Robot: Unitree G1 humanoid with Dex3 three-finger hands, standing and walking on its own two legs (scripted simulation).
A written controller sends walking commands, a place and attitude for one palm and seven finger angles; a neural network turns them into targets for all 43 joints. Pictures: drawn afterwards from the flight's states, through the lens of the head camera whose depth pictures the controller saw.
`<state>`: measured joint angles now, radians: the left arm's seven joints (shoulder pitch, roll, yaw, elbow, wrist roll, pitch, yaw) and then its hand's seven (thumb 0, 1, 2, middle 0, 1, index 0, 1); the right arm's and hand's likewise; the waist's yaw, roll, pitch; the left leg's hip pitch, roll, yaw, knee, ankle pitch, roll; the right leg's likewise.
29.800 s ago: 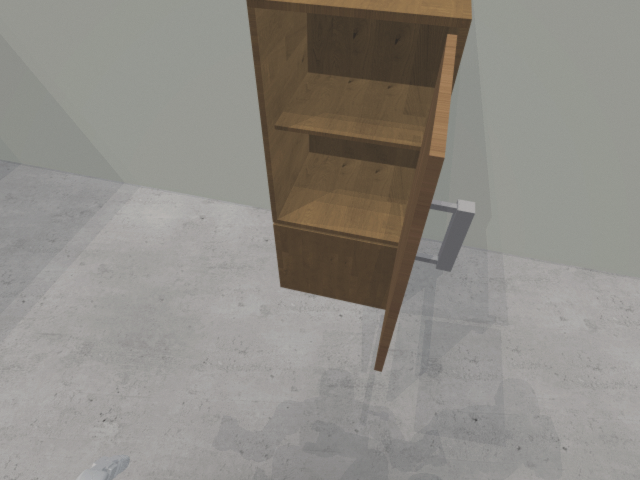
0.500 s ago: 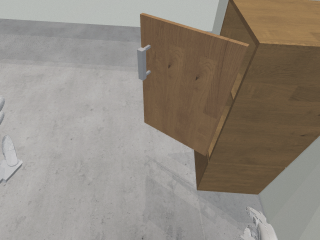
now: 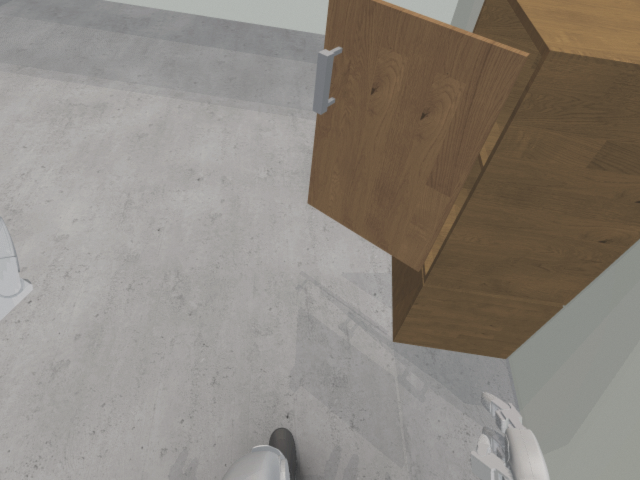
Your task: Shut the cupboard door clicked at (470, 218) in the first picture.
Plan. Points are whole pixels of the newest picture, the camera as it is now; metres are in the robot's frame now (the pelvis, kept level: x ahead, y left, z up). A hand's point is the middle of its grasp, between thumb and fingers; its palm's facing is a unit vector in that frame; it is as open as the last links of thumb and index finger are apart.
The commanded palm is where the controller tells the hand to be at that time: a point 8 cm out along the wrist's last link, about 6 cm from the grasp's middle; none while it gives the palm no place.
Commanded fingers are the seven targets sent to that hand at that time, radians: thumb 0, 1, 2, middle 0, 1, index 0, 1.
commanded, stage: stop stepping back and stand still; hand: left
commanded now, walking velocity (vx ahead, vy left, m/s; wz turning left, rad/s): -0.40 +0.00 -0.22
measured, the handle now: (328, 80) +0.89 +0.02 +0.06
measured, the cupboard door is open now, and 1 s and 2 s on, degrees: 59 59 59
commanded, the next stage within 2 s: let the arm hang, fingers relaxed in 1.02 s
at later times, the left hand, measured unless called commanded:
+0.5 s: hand out of the picture +0.09 +0.29 +0.22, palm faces +0.16 -0.88 -0.45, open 7.5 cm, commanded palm +0.05 +0.36 +0.20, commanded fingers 0.00 0.90 0.90 -0.20 -0.30 -0.20 -0.30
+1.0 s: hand out of the picture +0.09 +0.34 +0.21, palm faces +0.27 -0.81 -0.52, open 7.5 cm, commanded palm +0.03 +0.39 +0.20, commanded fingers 0.00 0.90 0.90 -0.20 -0.30 -0.20 -0.30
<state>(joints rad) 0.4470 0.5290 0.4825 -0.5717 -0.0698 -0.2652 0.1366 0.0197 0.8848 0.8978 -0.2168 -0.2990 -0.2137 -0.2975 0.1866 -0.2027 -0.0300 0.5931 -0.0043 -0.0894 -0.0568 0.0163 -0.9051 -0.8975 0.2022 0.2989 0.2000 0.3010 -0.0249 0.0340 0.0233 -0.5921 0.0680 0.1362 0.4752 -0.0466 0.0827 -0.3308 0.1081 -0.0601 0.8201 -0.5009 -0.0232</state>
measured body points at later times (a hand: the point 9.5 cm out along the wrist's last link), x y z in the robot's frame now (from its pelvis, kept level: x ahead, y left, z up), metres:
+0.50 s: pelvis -0.14 +0.09 +0.04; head -0.14 +0.13 +0.49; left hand +0.08 +0.33 +0.25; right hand -0.04 -0.16 -0.03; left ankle +0.01 +0.13 -0.70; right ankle -0.20 +0.04 -0.67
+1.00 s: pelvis -0.17 +0.12 +0.01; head -0.14 +0.14 +0.46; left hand +0.07 +0.38 +0.24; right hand -0.07 -0.12 -0.08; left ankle -0.10 +0.28 -0.71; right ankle -0.18 +0.04 -0.71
